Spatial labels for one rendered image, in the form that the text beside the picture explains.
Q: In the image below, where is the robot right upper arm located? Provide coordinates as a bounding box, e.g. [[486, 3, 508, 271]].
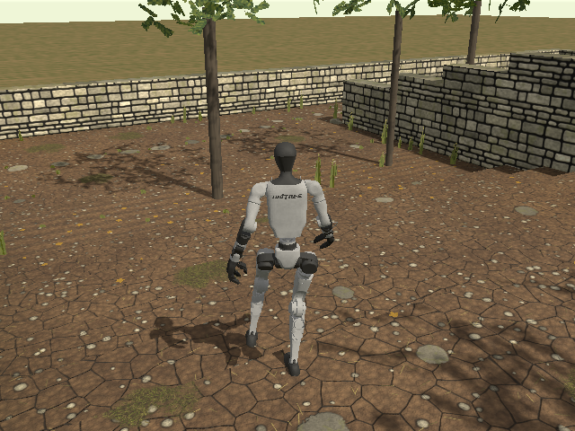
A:
[[305, 180, 331, 227]]

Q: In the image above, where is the robot left forearm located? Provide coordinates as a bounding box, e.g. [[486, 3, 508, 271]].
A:
[[230, 218, 251, 262]]

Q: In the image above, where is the right robot foot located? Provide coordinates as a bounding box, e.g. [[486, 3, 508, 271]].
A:
[[284, 352, 300, 376]]

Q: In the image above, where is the robot right hand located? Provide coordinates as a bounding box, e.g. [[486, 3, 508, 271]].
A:
[[314, 233, 334, 249]]

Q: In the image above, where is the robot left hand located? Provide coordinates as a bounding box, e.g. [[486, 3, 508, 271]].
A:
[[226, 259, 247, 285]]

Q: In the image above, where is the robot head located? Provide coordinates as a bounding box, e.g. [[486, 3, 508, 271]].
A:
[[270, 142, 302, 185]]

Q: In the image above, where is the robot right forearm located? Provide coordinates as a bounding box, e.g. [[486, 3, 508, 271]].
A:
[[321, 213, 333, 238]]

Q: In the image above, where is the robot left upper arm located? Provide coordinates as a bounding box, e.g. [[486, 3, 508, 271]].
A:
[[243, 181, 268, 233]]

